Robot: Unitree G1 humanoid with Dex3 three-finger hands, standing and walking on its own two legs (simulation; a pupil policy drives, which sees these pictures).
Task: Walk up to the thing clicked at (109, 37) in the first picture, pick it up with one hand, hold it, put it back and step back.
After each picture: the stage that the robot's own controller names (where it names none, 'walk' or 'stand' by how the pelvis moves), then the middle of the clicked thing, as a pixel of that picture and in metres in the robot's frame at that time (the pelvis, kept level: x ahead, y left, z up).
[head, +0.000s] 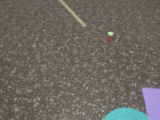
stand; (109, 37) +1.58 -0.36 -0.72
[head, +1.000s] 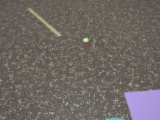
walk; (85, 43) +1.48 +0.05 -0.69
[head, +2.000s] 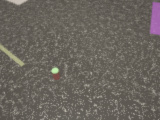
walk; (55, 74) +0.96 +0.31 -0.71
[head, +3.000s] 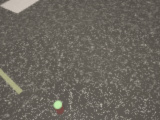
walk; (59, 107) +0.59 +0.25 -0.71
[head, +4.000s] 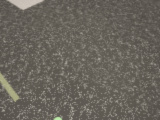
stand; out of the picture +0.46 +0.15 -0.70
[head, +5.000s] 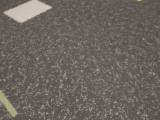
stand; out of the picture +0.40 +0.16 -0.72
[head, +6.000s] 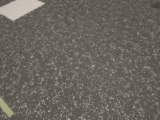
stand; out of the picture +0.39 +0.18 -0.73
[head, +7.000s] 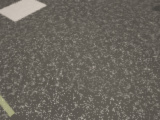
stand; out of the picture +0.41 +0.18 -0.73
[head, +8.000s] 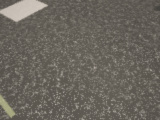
stand; out of the picture +0.39 +0.18 -0.73
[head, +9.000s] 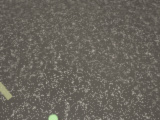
go down; out of the picture +0.42 +0.17 -0.70
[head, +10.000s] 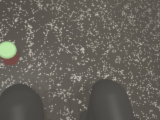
go down; (8, 54) +0.47 +0.23 -0.29
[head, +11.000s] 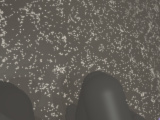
close in; out of the picture +0.46 +0.26 -0.25
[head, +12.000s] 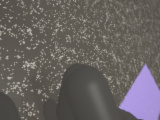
close; out of the picture +0.45 +0.28 -0.22
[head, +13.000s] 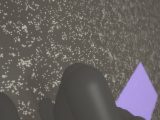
close; out of the picture +0.43 +0.28 -0.23
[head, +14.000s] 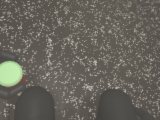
lift; (12, 78) +0.33 +0.23 -0.07
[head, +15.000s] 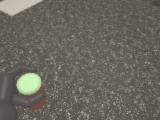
hold; (32, 92) +0.32 +0.16 +0.05
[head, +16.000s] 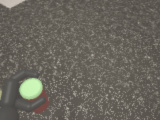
hold; (35, 96) +0.32 +0.16 +0.00
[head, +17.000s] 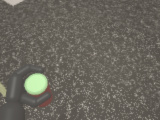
crouch; (39, 91) +0.33 +0.15 +0.01
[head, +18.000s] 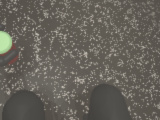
crouch; (4, 49) +0.45 +0.21 -0.10
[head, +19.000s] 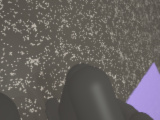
lower; out of the picture +0.43 +0.30 -0.22
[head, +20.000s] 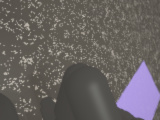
lower; out of the picture +0.43 +0.30 -0.23
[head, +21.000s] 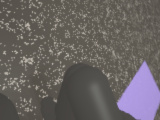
lower; out of the picture +0.44 +0.30 -0.23
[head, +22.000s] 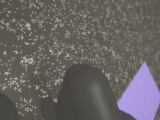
lower; out of the picture +0.44 +0.30 -0.23
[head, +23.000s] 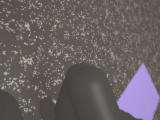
loosen; out of the picture +0.43 +0.27 -0.24
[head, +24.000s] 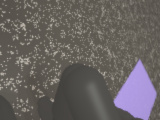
withdraw; out of the picture +0.43 +0.28 -0.24
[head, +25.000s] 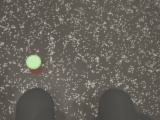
walk; (34, 65) +0.47 +0.21 -0.35
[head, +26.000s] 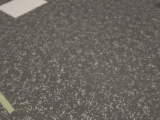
stand; out of the picture +0.39 +0.15 -0.66
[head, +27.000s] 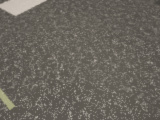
stand; out of the picture +0.41 +0.16 -0.67
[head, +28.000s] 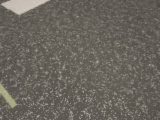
stand; out of the picture +0.41 +0.16 -0.69
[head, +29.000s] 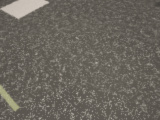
walk; out of the picture +0.41 +0.16 -0.72
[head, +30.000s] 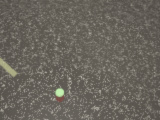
walk; (59, 95) +0.59 +0.12 -0.70
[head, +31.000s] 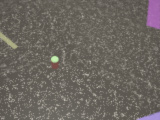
walk; (54, 62) +0.91 +0.18 -0.71
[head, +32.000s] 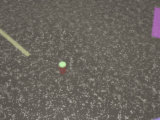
stand; (62, 67) +1.03 +0.17 -0.71
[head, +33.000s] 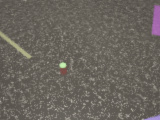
stand; (63, 68) +1.05 +0.19 -0.73
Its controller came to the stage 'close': yes
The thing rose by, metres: 0.71
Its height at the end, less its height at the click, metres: +0.00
